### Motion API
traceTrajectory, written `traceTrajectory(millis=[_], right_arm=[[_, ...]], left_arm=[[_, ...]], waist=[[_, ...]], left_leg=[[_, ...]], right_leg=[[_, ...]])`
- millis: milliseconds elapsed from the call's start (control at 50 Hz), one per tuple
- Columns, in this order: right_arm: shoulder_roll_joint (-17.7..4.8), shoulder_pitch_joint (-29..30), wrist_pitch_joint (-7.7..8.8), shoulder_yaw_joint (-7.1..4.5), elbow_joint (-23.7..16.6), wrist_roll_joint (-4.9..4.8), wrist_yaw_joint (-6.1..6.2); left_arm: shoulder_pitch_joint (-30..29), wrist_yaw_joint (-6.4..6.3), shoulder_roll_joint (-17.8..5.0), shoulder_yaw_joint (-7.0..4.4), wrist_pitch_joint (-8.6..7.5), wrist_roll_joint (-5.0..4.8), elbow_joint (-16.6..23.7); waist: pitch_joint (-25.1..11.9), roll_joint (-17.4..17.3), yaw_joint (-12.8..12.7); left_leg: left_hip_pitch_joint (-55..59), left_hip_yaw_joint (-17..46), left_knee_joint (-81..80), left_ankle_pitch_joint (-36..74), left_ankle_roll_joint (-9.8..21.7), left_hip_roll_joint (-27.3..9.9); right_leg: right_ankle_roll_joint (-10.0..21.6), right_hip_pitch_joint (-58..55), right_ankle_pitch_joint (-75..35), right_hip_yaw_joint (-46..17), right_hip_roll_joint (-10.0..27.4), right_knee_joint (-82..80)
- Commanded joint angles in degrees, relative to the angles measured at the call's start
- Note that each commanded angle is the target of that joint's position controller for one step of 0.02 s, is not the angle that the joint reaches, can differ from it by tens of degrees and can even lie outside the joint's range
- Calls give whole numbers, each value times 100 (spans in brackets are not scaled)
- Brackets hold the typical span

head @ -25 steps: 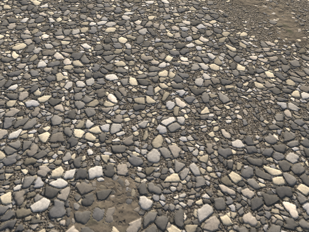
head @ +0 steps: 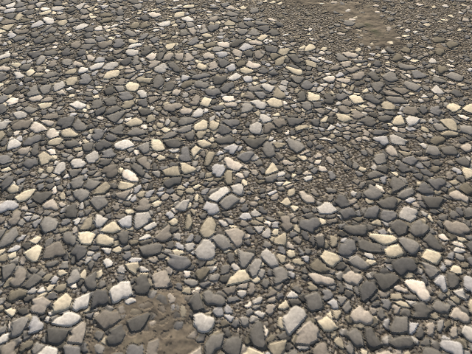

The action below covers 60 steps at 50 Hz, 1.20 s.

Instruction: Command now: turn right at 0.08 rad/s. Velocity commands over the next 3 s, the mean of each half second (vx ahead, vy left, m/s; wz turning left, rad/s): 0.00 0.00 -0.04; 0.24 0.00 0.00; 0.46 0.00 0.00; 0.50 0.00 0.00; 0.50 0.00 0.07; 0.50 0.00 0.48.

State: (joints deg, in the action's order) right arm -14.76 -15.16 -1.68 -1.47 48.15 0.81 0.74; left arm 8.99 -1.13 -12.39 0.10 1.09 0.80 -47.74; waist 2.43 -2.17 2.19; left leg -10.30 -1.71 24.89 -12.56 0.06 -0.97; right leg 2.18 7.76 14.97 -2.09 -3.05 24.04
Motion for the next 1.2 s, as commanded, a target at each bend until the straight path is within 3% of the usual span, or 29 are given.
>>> traceTrajectory(millis=[20, 60, 120, 340, 560, 580, 620, 640, 680, 700, 740, 780, 800, 820, 840, 860, 880, 900, 940, 1020, 1120, 1160, 1200], right_arm=[[-641, -105, 126, -118, -88, 12, -20], [-559, -93, 137, -100, 101, 3, -23], [-476, -104, 149, -76, 316, 7, 8], [-391, -98, 145, -29, 999, -9, 66], [-225, -177, 143, 58, 1438, -18, 104], [-197, -233, 140, 67, 1480, -11, 102], [-258, -247, 107, 18, 1457, 18, 85], [-255, -183, 88, 8, 1402, 50, 60], [-30, 46, 118, 47, 1238, 104, -2], [108, 118, 170, 77, 1157, 149, -29], [19, 222, 312, 48, 1011, 141, -73], [22, -135, 438, 20, 1039, 72, -126], [99, -674, 488, 12, 1217, 26, -119], [-15, -1275, 529, -43, 1438, 24, -74], [-515, -2001, 573, -176, 1583, 72, -13], [-903, -2536, 535, -296, 1780, 18, -31], [-574, -2051, 521, -221, 1658, 46, -30], [-396, -1579, 562, -174, 1467, 53, -52], [-221, -1180, 665, -108, 1310, 29, -46], [-25, -1699, 757, -6, 1537, 2, -20], [-60, -1824, 757, 61, 1570, 28, 25], [-171, -1828, 769, 45, 1599, 33, 41], [-293, -1648, 794, 19, 1585, 22, 52]], left_arm=[[23, -51, -845, -165, -101, -47, 107], [98, -51, -794, -150, -99, -39, -62], [152, -52, -803, -149, -131, -39, -275], [354, -84, -705, -85, -172, -43, -954], [730, -116, -539, 0, -166, -40, -1419], [809, -116, -528, 2, -160, -35, -1462], [893, -113, -739, -98, -100, -27, -1475], [952, -95, -797, -143, -64, -7, -1457], [1289, -74, -828, -208, -50, 3, -1505], [1449, -74, -885, -255, -66, 10, -1549], [1413, -52, -873, -303, -131, 38, -1528], [1078, -22, -875, -341, -198, 5, -1416], [786, -7, -819, -344, -220, -34, -1328], [519, 8, -643, -315, -268, -29, -1196], [228, 52, -210, -195, -345, -63, -965], [62, 89, -362, -228, -396, 87, -753], [49, 132, -581, -283, -421, 198, -794], [220, 197, -406, -256, -458, 154, -894], [334, 294, -338, -262, -500, 122, -964], [-34, 318, -263, -268, -385, 128, -805], [-1308, 312, -63, -134, -347, 41, -251], [-1399, 286, -126, -130, -344, 20, -145], [-972, 214, -315, -203, -370, 16, -195]], waist=[[-215, 851, -137], [42, 419, -153], [8, 273, -143], [9, 221, -126], [92, 220, -159], [-26, 240, -169], [125, 424, -189], [391, 488, -232], [819, 796, -398], [847, 1020, -439], [783, 984, -401], [640, 878, -116], [626, 813, 171], [600, 416, 411], [396, -872, 683], [453, -1330, 690], [740, -442, 343], [811, -136, 88], [666, -100, -150], [431, -256, -132], [663, -411, 66], [645, -498, 28], [374, -499, -255]], left_leg=[[312, 367, -392, 710, 3, -313], [202, 416, -488, 699, 10, -347], [266, 464, -600, 817, 30, -389], [464, 498, -622, 713, 101, -456], [354, 508, -600, 677, 133, -462], [381, 460, -585, 230, 147, -392], [73, 235, -171, -1303, 265, -72], [-333, 221, 7, -1936, 331, 15], [-1153, 31, 657, -1939, 356, 188], [-1409, -170, 1073, -1465, 354, 213], [-1467, -76, 1390, -1168, 423, 16], [-762, -145, 749, -1082, 526, 43], [231, -244, 128, -805, 575, 182], [1251, 115, -336, -802, 598, 66], [2009, 2072, -1353, -2165, 867, -1102], [2121, 3643, -1885, -2700, 1273, -2062], [1656, 3451, -1818, -2648, 1303, -2041], [1307, 2970, -1838, -2215, 1203, -1809], [1174, 2072, -1953, -971, 1027, -1402], [1421, 958, -1628, 1988, 937, -1015], [1014, 463, -1664, 3008, 931, -811], [1059, 409, -1606, 3560, 932, -930], [1266, 289, -1022, 5024, 858, -1042]], right_leg=[[176, 139, -1192, -858, 904, -721], [167, 155, -921, -810, 834, -729], [184, 95, -1119, -751, 804, -655], [161, 271, -895, -684, 729, -795], [131, 280, -931, -607, 696, -753], [156, 245, -379, -598, 646, -802], [367, 498, 1535, -707, 538, -787], [506, 690, 2435, -913, 614, -871], [834, 623, 3313, -1705, 1105, -1250], [1036, 422, 3404, -2187, 1482, -1490], [1216, 380, 2838, -2451, 1785, -1627], [1088, 661, 2383, -1966, 1575, -1399], [930, 1294, 2203, -1571, 1300, -1062], [719, 2036, 1868, -1093, 915, -368], [395, 2955, 1423, -87, 142, 1353], [336, 3675, 1629, 404, -66, 2632], [390, 3751, 1236, 108, 299, 3387], [393, 3633, 739, 41, 474, 3614], [282, 3378, 50, 120, 679, 3595], [75, 3471, -393, 555, 590, 3491], [54, 2934, -873, 988, 337, 1787], [213, 2441, -918, 1090, 221, 1269], [455, 1721, -823, 1096, 18, 1043]])
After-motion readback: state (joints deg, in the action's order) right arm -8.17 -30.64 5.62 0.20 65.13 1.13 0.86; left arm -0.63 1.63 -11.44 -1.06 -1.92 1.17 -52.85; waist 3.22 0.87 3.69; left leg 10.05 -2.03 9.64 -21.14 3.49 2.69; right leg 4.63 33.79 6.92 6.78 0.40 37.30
